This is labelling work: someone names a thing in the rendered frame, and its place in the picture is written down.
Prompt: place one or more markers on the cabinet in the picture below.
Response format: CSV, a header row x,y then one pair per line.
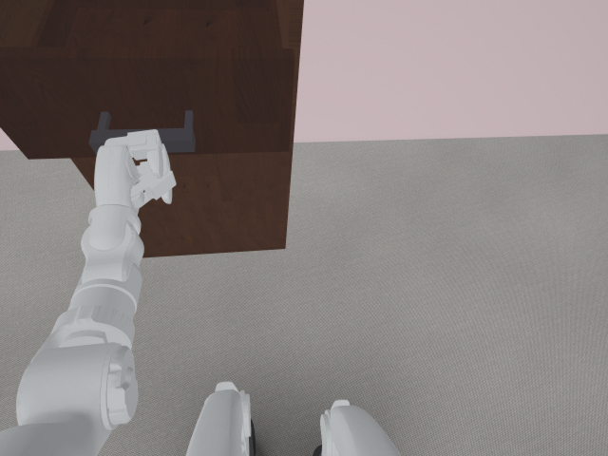
x,y
222,203

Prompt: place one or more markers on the robot left thigh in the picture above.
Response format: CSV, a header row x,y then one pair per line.
x,y
224,421

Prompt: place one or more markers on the drawer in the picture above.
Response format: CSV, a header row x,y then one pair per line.
x,y
146,62

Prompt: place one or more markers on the left robot upper arm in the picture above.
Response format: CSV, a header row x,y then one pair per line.
x,y
72,398

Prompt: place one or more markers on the robot thigh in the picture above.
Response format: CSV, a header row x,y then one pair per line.
x,y
224,421
350,431

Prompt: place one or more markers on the handle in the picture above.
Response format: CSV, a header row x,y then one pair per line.
x,y
174,139

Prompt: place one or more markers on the robot left hand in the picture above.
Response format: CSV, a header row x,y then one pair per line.
x,y
116,173

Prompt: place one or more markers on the robot right thigh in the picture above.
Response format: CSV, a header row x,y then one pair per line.
x,y
350,431

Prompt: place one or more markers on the robot left forearm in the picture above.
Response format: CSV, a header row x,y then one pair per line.
x,y
106,298

